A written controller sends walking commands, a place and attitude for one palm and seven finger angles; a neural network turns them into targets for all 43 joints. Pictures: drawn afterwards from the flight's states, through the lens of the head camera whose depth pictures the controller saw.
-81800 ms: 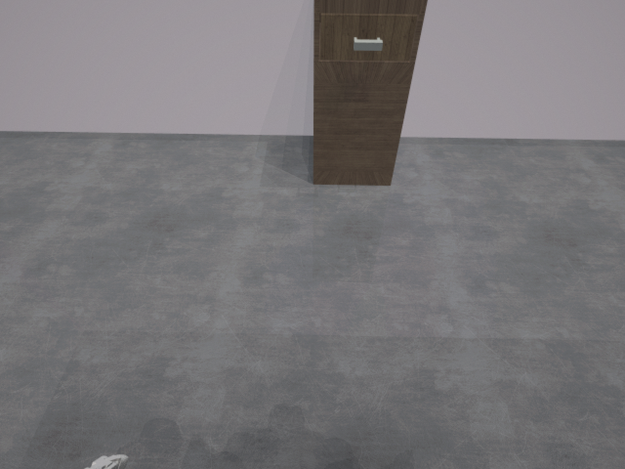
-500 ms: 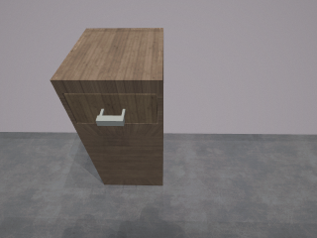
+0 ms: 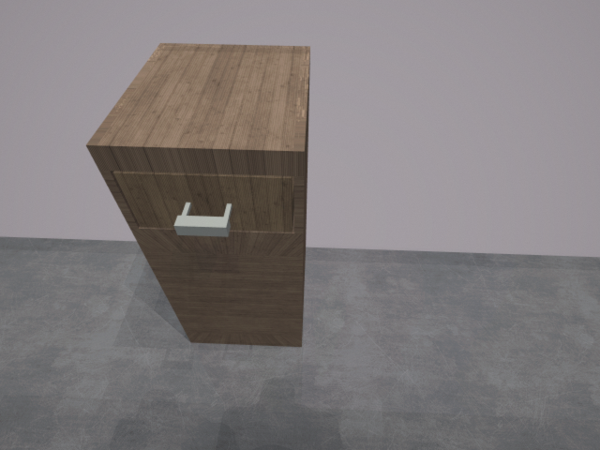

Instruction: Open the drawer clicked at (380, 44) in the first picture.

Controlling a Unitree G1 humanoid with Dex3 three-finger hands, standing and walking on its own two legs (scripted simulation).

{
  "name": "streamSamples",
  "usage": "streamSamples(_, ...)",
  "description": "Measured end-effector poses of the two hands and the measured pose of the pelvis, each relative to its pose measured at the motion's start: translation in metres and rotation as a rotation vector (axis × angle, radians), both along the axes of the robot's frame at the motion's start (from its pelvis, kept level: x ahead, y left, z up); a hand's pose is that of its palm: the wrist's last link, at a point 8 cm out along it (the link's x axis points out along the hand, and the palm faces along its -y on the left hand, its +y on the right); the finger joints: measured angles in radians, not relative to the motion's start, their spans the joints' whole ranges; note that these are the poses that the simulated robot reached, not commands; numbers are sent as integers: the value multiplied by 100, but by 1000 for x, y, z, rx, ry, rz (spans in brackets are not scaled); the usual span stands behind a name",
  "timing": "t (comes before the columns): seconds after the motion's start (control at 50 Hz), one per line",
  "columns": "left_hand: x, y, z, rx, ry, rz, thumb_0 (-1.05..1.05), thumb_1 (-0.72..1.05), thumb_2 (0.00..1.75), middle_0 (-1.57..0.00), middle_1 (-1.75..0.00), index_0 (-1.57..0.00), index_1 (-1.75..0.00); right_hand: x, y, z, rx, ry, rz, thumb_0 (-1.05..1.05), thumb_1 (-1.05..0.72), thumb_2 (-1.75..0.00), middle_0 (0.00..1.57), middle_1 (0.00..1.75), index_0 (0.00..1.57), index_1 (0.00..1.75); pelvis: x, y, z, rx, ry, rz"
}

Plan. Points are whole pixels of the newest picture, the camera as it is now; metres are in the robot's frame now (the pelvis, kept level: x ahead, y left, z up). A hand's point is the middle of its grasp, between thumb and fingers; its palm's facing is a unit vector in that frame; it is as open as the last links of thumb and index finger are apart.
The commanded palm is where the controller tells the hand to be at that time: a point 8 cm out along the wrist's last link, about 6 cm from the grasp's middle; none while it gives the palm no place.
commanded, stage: look again from close up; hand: left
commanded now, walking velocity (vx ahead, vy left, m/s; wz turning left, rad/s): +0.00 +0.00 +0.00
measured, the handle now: (205, 217) +0.54 +0.23 -0.06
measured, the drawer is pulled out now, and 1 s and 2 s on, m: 0.00 0.00 0.00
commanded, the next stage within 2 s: raise the hand with hooked fingers in 0.24 s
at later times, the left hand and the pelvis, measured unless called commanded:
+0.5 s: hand out of the picture +0.13 +0.19 -0.09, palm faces -0.08 -0.79 -0.61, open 7.4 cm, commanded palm +0.12 +0.20 -0.05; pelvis +0.01 -0.02 -0.01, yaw +2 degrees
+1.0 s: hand (157, 388) +0.20 +0.21 -0.04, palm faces +0.05 -0.07 -1.00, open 10.0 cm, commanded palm +0.18 +0.20 +0.02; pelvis -0.01 -0.05 -0.05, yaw +3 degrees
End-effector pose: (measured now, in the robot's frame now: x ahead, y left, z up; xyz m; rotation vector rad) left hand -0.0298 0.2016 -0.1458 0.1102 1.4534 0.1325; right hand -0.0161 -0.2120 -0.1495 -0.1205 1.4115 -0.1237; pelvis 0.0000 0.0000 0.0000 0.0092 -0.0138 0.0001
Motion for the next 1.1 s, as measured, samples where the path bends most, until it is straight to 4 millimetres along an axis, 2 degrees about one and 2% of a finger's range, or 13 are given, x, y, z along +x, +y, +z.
streamSamples(0.36, 25, -11, 1, 30, -37, -1, 1, 91, 90, -20, -29, -20, -30, 18, -16, -1, 4, -2, -5, 1, -91, -90, 20, 29, 20, 30, 14, -19, 0, -7, 7, 7)
streamSamples(0.4, 47, 0, 17, 106, -131, -104, 4, 94, 89, -20, -30, -20, -30, 26, -25, 3, -33, -79, -5, 2, -92, -90, 20, 30, 20, 30, 13, -20, -1, -2, 5, -6)
streamSamples(0.46, 104, 20, 67, 311, -436, -222, 6, 94, 88, -21, -31, -20, -31, 57, -42, 10, -83, -294, -24, 3, -92, -90, 20, 30, 21, 30, 10, -20, -5, 9, 19, 14)
streamSamples(0.5, 145, 22, 103, 466, -613, -373, 5, 91, 88, -21, -32, -20, -32, 86, -52, 14, -101, -425, 14, 3, -92, -90, 20, 30, 20, 30, 6, -20, -9, 12, 42, 28)
streamSamples(0.56, 197, 12, 143, 720, -823, -629, 4, 85, 86, -20, -35, -20, -35, 134, -66, 25, -114, -592, 73, 2, -92, -90, 20, 30, 20, 30, 0, -21, -16, 18, 93, 25)
streamSamples(0.6, 215, -3, 156, 847, -916, -762, 3, 81, 84, -20, -37, -20, -37, 165, -71, 36, -114, -672, 100, 2, -91, -90, 20, 29, 20, 30, -3, -23, -21, 25, 121, 5)
streamSamples(0.66, 215, -27, 155, 912, -988, -899, 2, 74, 82, -20, -41, -20, -41, 205, -73, 53, -97, -743, 140, 2, -91, -90, 20, 29, 20, 30, -4, -28, -27, 40, 152, -22)
streamSamples(0.72, 195, -41, 140, 928, -990, -985, 1, 66, 79, -21, -45, -21, -45, 237, -67, 66, -81, -775, 215, 2, -91, -90, 19, 29, 20, 30, -5, -34, -32, 49, 173, -24)
streamSamples(0.82, 165, -28, 127, 1057, -920, -1045, 0, 53, 74, -24, -53, -24, -53, 272, -45, 63, -44, -782, 337, 1, -90, -90, 19, 29, 20, 30, -7, -44, -44, 45, 200, 4)
streamSamples(0.88, 169, -9, 134, 1153, -908, -1023, 0, 45, 71, -25, -58, -25, -58, 279, -30, 50, -10, -767, 365, 1, -90, -90, 19, 29, 20, 30, -8, -47, -51, 32, 202, 31)
streamSamples(0.94, 188, 5, 148, 1212, -909, -970, 0, 38, 68, -26, -62, -26, -62, 274, -16, 36, 32, -734, 357, 1, -90, -90, 20, 29, 20, 30, -8, -47, -52, 19, 195, 50)
streamSamples(1.02, 216, 7, 167, 1198, -904, -941, 0, 29, 64, -26, -68, -26, -68, 250, -6, 22, 76, -652, 313, 1, -90, -90, 20, 30, 20, 30, -5, -44, -45, 14, 177, 51)
streamSamples(1.1, 232, 0, 177, 1122, -910, -992, 0, 20, 60, -27, -74, -27, -74, 219, -9, 16, 78, -562, 263, 1, -90, -90, 20, 30, 21, 30, 0, -40, -34, 17, 165, 36)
